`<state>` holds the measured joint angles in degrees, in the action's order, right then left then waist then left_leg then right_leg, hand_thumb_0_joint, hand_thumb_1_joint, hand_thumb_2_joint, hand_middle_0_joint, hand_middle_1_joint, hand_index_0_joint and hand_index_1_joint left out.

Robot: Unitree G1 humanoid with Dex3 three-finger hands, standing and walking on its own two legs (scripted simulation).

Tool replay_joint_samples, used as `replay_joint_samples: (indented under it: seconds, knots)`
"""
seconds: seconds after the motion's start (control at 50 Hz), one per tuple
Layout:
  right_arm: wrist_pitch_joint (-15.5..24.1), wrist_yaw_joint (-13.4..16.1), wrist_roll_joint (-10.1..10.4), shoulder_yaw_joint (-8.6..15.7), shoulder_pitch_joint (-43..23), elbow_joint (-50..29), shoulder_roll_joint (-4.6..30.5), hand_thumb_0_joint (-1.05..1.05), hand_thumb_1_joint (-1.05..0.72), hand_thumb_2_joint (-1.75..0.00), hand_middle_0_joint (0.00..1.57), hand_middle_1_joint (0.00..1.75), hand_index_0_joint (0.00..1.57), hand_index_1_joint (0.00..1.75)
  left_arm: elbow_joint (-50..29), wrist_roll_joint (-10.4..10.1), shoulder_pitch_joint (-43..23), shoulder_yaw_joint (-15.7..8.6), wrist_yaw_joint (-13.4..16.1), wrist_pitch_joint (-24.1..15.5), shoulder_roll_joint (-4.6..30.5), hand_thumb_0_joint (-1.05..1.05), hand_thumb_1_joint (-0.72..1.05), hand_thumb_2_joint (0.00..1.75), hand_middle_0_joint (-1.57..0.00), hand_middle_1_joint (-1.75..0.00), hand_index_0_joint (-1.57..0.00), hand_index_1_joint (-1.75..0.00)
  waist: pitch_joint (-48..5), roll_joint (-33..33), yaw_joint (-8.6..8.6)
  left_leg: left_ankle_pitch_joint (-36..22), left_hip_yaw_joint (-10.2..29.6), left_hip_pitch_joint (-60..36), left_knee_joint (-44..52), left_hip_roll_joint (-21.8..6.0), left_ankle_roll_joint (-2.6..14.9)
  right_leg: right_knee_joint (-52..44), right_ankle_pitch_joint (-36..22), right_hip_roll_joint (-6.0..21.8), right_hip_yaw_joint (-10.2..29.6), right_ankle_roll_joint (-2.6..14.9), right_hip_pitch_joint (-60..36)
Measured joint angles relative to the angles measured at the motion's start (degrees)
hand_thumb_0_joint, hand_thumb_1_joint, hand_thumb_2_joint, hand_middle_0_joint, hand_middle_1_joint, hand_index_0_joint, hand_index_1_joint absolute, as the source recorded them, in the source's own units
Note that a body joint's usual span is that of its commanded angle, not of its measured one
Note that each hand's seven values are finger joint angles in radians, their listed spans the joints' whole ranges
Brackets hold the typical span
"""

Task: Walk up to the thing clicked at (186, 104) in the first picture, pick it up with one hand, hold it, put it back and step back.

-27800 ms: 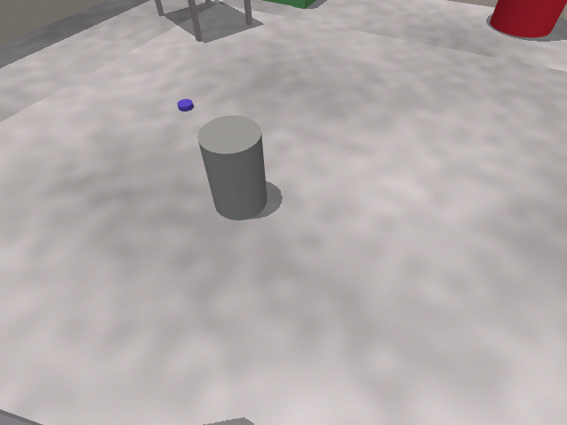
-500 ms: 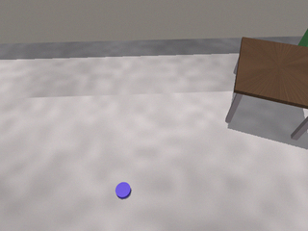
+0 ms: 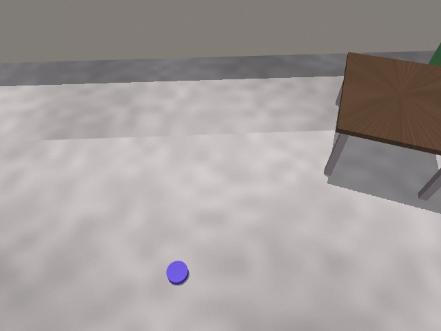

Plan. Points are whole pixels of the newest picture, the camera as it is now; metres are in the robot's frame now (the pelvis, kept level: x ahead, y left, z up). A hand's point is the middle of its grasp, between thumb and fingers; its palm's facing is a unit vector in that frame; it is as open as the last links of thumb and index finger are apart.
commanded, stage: stand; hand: left
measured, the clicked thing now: (177, 272) +0.50 +0.24 -0.77
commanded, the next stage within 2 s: walk up in 0.20 s
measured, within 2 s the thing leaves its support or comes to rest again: neither
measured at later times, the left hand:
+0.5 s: hand out of the picture +0.05 +0.35 -0.17, palm faces +0.00 -0.90 -0.43, open 7.3 cm
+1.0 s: hand out of the picture +0.15 +0.32 -0.17, palm faces -0.05 -0.95 -0.32, open 7.3 cm
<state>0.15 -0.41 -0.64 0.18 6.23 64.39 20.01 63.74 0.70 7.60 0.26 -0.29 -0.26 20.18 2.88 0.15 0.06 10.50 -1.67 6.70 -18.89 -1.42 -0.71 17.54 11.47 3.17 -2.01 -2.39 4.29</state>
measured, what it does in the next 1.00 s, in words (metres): steps on the spot: right foot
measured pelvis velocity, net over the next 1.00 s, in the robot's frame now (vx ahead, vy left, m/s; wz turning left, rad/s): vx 0.04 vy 0.08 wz -0.02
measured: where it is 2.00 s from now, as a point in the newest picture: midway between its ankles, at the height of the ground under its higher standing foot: outside the picture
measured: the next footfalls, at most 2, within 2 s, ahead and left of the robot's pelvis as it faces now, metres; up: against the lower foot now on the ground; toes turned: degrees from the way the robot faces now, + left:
right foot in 0.76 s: +0.07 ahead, -0.04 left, +0.00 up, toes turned +0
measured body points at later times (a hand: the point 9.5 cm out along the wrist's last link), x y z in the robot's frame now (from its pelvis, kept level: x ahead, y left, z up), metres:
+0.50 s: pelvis +0.01 +0.06 -0.02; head +0.04 +0.07 +0.43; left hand +0.05 +0.40 -0.14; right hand +0.09 -0.26 -0.14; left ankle +0.03 +0.19 -0.75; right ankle -0.02 -0.13 -0.74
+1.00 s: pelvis +0.04 +0.08 -0.01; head +0.07 +0.09 +0.44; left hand +0.15 +0.37 -0.14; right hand +0.13 -0.24 -0.13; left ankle +0.03 +0.19 -0.75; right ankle +0.04 -0.04 -0.75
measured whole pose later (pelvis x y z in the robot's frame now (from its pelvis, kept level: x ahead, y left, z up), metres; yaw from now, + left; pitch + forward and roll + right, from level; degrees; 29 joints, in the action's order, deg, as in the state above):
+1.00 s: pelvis +0.04 +0.08 -0.01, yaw -1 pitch -2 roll +0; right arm 1.2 0.7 0.0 1.3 7.4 56.9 20.6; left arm 55.9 0.7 5.0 -1.2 -1.3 1.7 20.8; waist 6.4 1.8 0.1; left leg 17.1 -2.1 9.7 -29.2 -0.2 0.6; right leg 30.4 16.1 -0.3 0.4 0.7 11.8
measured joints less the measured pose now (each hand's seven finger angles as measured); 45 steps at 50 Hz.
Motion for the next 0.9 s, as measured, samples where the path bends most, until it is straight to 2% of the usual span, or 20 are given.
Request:
replay_joint_samples:
  seconds: [0.2,0.24,0.26,0.32,0.36,0.4,0.44,0.46,0.48,0.52,0.56,0.62,0.7,0.74,0.76,0.78,0.82,0.9]
  knots:
    - [0.05,0.06,0.01,0.0,0.05,-0.25,0.03,0.0,-0.91,-0.9,0.21,0.3,0.21,0.3,-0.08,0.03,0.0,-0.06,0.04,-0.03,-0.03,0.0,0.91,0.9,-0.2,-0.3,-0.21,-0.3,-0.06,0.16,0.0,0.01,0.0,-0.13,0.0,0.0,0.01,-0.06,-0.03,0.0,-0.01,-0.02,-0.16]
    - [-1.02,-0.72,-0.93,0.95,0.38,-1.49,0.5,0.0,-0.91,-0.9,0.21,0.3,0.21,0.3,-0.59,0.06,0.34,-0.42,0.41,-0.69,-0.28,0.0,0.91,0.9,-0.2,-0.3,-0.21,-0.3,0.06,-0.43,0.02,1.0,0.21,0.82,-2.05,-0.2,0.18,0.54,0.3,-0.18,-0.17,0.03,0.05]
    - [-1.67,-1.08,-1.31,1.46,0.59,-2.21,1.0,0.0,-0.91,-0.9,0.21,0.3,0.21,0.3,-1.08,0.16,0.81,-0.68,0.73,-1.14,-0.46,0.0,0.91,0.9,-0.2,-0.3,-0.21,-0.3,0.09,-0.99,-0.04,2.31,0.33,1.68,-4.06,-0.34,0.45,1.17,0.66,-0.31,-0.22,0.03,0.26]
    - [-3.71,-2.15,-2.15,3.04,1.45,-4.55,2.76,0.01,-0.91,-0.9,0.21,0.3,0.21,0.3,-3.04,1.03,2.53,-1.66,1.68,-1.92,-0.64,0.0,0.9,0.9,-0.21,-0.3,-0.21,-0.3,0.13,-2.44,-0.61,11.73,2.14,6.76,-16.48,0.31,1.1,3.6,2.09,-0.07,-0.24,0.14,1.37]
    - [-4.46,-2.78,-2.28,3.91,1.92,-6.21,3.69,0.01,-0.91,-0.9,0.21,0.3,0.21,0.3,-4.34,1.38,3.74,-2.14,2.24,-2.17,-0.2,0.0,0.9,0.9,-0.21,-0.3,-0.21,-0.3,0.62,-2.92,-0.94,14.91,3.31,9.93,-23.65,0.3,1.27,4.82,2.84,0.48,-0.13,0.18,1.88]
    - [-4.49,-3.27,-2.23,4.53,2.49,-7.82,4.19,0.01,-0.91,-0.9,0.21,0.3,0.21,0.3,-5.18,1.64,4.59,-2.43,2.45,-2.08,0.77,0.0,0.9,0.9,-0.21,-0.3,-0.21,-0.3,1.24,-2.98,-0.8,16.49,4.04,11.37,-24.75,-0.68,1.28,6.06,3.65,1.32,-0.29,-0.34,2.28]
    - [-3.87,-3.5,-2.16,5.05,3.17,-8.98,4.33,0.01,-0.91,-0.9,0.21,0.3,0.21,0.3,-5.87,1.68,5.0,-2.57,2.25,-1.54,2.11,0.0,0.9,0.9,-0.21,-0.3,-0.21,-0.3,1.83,-2.4,-0.54,13.65,4.13,10.26,-18.64,-1.68,1.3,9.16,5.49,2.68,-0.28,-1.15,3.45]
    - [-3.27,-3.37,-2.15,5.36,3.43,-9.21,4.2,0.01,-0.91,-0.9,0.21,0.3,0.21,0.3,-6.12,1.53,4.86,-2.63,2.06,-1.07,2.87,0.0,0.9,0.9,-0.21,-0.3,-0.21,-0.3,2.35,-1.59,-0.36,7.24,3.53,9.46,-15.61,-1.26,0.64,12.32,7.3,3.87,-0.01,-0.78,4.62]
    - [-2.7,-3.01,-2.34,5.58,3.51,-9.15,3.63,0.0,-0.91,-0.9,0.21,0.3,0.21,0.3,-6.24,1.24,4.43,-2.75,2.0,-0.41,3.56,0.0,0.9,0.9,-0.21,-0.3,-0.21,-0.3,3.09,-0.4,-0.52,5.21,2.75,9.31,-15.69,-0.23,0.26,16.91,10.52,4.45,1.5,0.27,6.34]
    - [-2.07,-2.57,-2.07,5.07,4.07,-9.02,2.37,0.0,-0.91,-0.9,0.21,0.3,0.2,0.3,-6.06,0.62,3.88,-2.8,2.03,0.63,4.28,0.0,0.9,0.9,-0.2,-0.3,-0.21,-0.3,3.38,0.59,-0.26,5.99,2.36,9.14,-15.89,0.73,0.66,25.0,16.7,2.02,4.93,2.14,9.63]
    - [-1.67,-2.03,-1.73,4.11,4.71,-8.97,1.1,0.0,-0.91,-0.9,0.21,0.3,0.21,0.3,-5.93,0.01,3.67,-2.7,1.78,0.97,4.77,0.01,0.91,0.9,-0.2,-0.3,-0.21,-0.3,3.25,1.2,-0.11,5.96,2.05,8.16,-14.28,1.14,1.23,30.37,18.56,-0.61,6.25,3.17,12.09]
    - [-0.69,-1.16,-1.33,2.93,5.0,-9.01,-0.21,0.0,-0.91,-0.9,0.21,0.3,0.21,0.3,-5.36,-0.61,3.41,-2.54,1.4,0.73,4.62,0.01,0.91,0.9,-0.2,-0.3,-0.21,-0.3,3.46,1.51,-0.18,5.56,1.14,6.36,-12.06,1.37,1.72,29.11,17.59,-2.65,5.89,3.4,13.01]
    - [0.03,-0.23,-0.5,2.03,4.16,-9.45,-0.87,0.01,-0.91,-0.9,0.21,0.3,0.21,0.3,-5.16,-0.36,2.6,-2.27,0.9,1.31,3.51,0.0,0.91,0.9,-0.2,-0.3,-0.21,-0.3,4.42,0.98,0.0,6.38,0.14,5.14,-12.21,1.33,1.94,22.12,14.35,-3.17,3.23,3.44,11.53]
    - [-0.01,0.19,-0.02,1.8,3.65,-9.8,-0.84,0.01,-0.9,-0.9,0.21,0.3,0.21,0.3,-5.52,-0.05,2.1,-2.31,0.58,1.58,2.93,0.0,0.91,0.9,-0.2,-0.3,-0.21,-0.3,4.75,0.67,-0.01,7.45,-0.17,5.33,-13.69,1.29,1.79,17.45,10.12,-3.29,2.18,4.02,9.82]
    - [-0.14,0.39,0.29,1.71,3.3,-9.85,-0.72,0.01,-0.9,-0.9,0.21,0.3,0.21,0.3,-5.7,0.13,1.84,-2.36,0.46,1.57,2.63,0.0,0.91,0.9,-0.2,-0.3,-0.21,-0.3,4.95,0.47,-0.11,8.14,-0.29,5.49,-14.72,1.18,1.63,15.26,5.07,-3.4,2.1,3.94,8.99]
    - [-0.33,0.6,0.62,1.7,2.85,-9.77,-0.47,0.01,-0.9,-0.9,0.21,0.3,0.21,0.3,-5.79,0.37,1.46,-2.42,0.35,1.53,2.08,0.0,0.91,0.9,-0.2,-0.3,-0.21,-0.3,5.29,-0.36,0.03,8.73,0.05,5.55,-15.66,0.64,1.42,14.81,3.95,-3.89,1.73,3.61,8.45]
    - [-0.63,1.05,1.11,1.74,2.26,-9.51,-0.26,0.01,-0.91,-0.9,0.21,0.3,0.21,0.3,-6.3,0.29,0.95,-2.12,-0.16,1.63,1.41,0.0,0.91,0.9,-0.2,-0.3,-0.21,-0.3,5.08,-1.02,0.33,9.13,0.65,5.57,-15.9,0.41,1.23,14.9,5.0,-4.15,1.23,3.43,8.22]
    - [0.07,1.15,0.74,1.59,1.73,-8.38,-0.01,0.01,-0.91,-0.9,0.21,0.3,0.21,0.3,-7.34,-0.03,-0.41,-1.43,-0.77,2.06,0.54,0.0,0.91,0.9,-0.2,-0.3,-0.21,-0.3,4.04,0.35,0.13,7.44,0.09,3.93,-12.22,1.78,1.39,14.71,5.7,-2.91,1.94,2.98,8.21]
